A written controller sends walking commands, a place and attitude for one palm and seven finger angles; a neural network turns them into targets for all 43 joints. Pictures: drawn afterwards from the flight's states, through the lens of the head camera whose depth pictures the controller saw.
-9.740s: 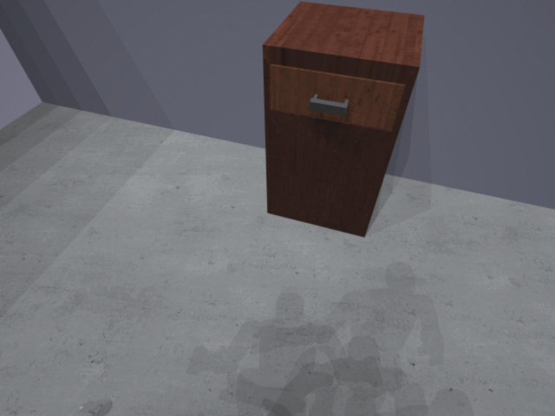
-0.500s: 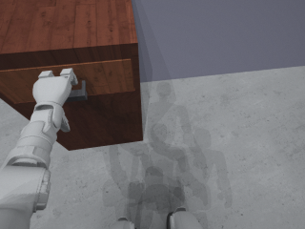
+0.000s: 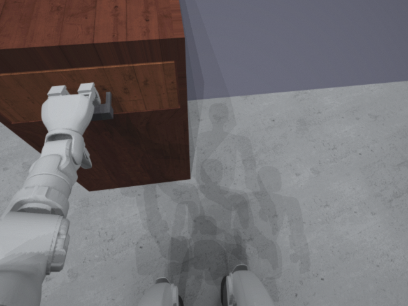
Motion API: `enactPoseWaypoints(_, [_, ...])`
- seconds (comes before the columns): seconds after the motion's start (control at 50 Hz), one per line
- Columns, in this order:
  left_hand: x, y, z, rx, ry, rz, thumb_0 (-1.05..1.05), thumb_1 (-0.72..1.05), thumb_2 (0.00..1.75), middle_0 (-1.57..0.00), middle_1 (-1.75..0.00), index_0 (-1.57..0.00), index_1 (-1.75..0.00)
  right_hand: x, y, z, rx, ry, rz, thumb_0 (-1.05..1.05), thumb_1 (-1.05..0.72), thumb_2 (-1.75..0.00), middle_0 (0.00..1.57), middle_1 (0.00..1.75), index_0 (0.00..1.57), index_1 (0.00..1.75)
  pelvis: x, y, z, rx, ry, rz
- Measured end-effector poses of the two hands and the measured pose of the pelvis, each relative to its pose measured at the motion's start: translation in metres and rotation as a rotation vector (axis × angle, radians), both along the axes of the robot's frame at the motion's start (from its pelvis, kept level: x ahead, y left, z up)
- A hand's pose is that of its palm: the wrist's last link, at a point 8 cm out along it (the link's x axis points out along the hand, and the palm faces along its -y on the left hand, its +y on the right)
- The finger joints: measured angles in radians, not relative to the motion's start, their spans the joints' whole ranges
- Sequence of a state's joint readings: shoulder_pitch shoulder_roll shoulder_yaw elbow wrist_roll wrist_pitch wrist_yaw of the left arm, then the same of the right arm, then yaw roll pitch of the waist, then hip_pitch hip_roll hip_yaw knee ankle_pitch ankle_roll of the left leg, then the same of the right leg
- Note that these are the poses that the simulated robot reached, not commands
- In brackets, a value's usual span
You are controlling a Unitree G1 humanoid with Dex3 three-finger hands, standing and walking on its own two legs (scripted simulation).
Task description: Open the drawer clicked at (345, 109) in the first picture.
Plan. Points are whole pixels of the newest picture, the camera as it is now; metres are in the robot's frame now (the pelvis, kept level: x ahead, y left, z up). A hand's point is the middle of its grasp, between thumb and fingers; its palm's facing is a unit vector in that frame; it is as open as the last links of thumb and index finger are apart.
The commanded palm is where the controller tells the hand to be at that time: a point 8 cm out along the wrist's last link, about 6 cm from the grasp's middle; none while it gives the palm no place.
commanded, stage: lower the fingers behind the handle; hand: left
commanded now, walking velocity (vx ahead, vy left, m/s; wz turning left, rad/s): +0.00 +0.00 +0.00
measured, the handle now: (85, 105) +0.56 +0.25 -0.04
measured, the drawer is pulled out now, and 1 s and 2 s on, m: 0.00 0.00 0.00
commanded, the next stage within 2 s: lift the fingers back up to retry in 0.90 s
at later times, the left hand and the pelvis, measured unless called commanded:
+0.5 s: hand (82, 126) +0.49 +0.24 -0.02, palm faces -0.03 +0.02 -1.00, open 13.6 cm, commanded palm +0.47 +0.23 +0.00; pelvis -0.03 -0.01 -0.03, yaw +1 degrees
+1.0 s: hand (81, 126) +0.49 +0.24 -0.02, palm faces -0.03 +0.02 -1.00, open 13.8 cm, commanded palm +0.47 +0.23 +0.00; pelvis -0.05 -0.01 -0.05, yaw +0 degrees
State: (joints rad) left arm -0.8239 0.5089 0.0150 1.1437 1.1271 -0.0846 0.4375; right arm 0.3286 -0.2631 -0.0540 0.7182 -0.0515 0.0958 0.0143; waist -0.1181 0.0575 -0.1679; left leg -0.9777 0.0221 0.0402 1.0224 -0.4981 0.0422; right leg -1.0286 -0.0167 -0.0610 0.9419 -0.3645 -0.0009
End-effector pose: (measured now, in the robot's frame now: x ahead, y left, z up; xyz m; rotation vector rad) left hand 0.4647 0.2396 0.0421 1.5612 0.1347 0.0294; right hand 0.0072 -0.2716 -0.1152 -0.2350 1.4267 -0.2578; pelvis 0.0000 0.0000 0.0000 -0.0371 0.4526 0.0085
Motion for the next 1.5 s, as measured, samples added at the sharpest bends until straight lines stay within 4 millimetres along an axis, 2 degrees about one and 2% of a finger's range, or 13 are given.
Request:
enactPoseWaypoints(0.24, [0.002, -0.001, -0.001, 0.018, -0.017, 0.003, 0.0, -0.49, 0.3, -0.33, -1.25, -0.32, -1.27, -0.011, 0.0, -0.013, 0.006, -0.002, 0.015, 0.01, -0.9, -0.9, 0.2, 0.29, 0.2, 0.3, -0.012, -0.003, -0.013, 0.001, 0.021, 0.006])
enactPoseWaypoints(0.64, [0.004, -0.003, -0.004, 0.035, -0.038, 0.016, 0.0, -0.49, 0.3, -0.33, -1.29, -0.3, -1.34, -0.035, -0.008, -0.035, -0.02, -0.04, 0.018, 0.01, -0.9, -0.9, 0.2, 0.29, 0.2, 0.3, -0.043, -0.008, -0.041, 0.003, 0.051, 0.005])
enactPoseWaypoints(0.88, [0.001, -0.002, -0.004, 0.026, -0.03, 0.007, 0.0, -0.49, 0.3, -0.3, -1.27, -0.28, -1.3, -0.052, -0.003, -0.04, -0.021, -0.042, 0.005, 0.01, -0.9, -0.9, 0.2, 0.29, 0.2, 0.3, -0.053, -0.006, -0.046, 0.004, 0.054, 0.0])
enactPoseWaypoints(1.04, [0.003, -0.001, -0.004, 0.026, -0.037, 0.0, 0.0, -0.49, 0.3, -0.32, -1.3, -0.29, -1.31, -0.056, -0.002, -0.041, -0.025, -0.033, 0.008, 0.01, -0.9, -0.9, 0.21, 0.29, 0.2, 0.3, -0.053, -0.005, -0.048, 0.003, 0.059, 0.002])
enactPoseWaypoints(1.14, [0.005, -0.001, -0.003, 0.034, -0.023, -0.001, 0.0, -0.49, 0.3, -0.32, -1.32, -0.3, -1.27, -0.054, -0.001, -0.038, -0.029, -0.034, -0.001, 0.01, -0.9, -0.9, 0.21, 0.29, 0.2, 0.3, -0.052, -0.003, -0.044, 0.001, 0.055, 0.0])
enactPoseWaypoints(1.26, [0.006, 0.001, 0.001, 0.006, 0.015, -0.001, 0.0, -0.49, 0.3, -0.31, -1.31, -0.31, -1.23, -0.051, 0.004, -0.025, -0.025, -0.025, -0.009, 0.01, -0.9, -0.9, 0.2, 0.29, 0.2, 0.3, -0.045, -0.001, -0.031, 0.0, 0.04, -0.003])
enactPoseWaypoints(1.5, [0.005, 0.001, 0.02, -0.043, -0.021, -0.041, 0.0, -0.49, 0.3, -0.32, -1.22, -0.32, -1.2, -0.036, 0.008, 0.009, -0.015, 0.033, -0.023, 0.01, -0.9, -0.9, 0.21, 0.29, 0.2, 0.3, -0.012, 0.004, 0.003, -0.008, -0.004, -0.004])
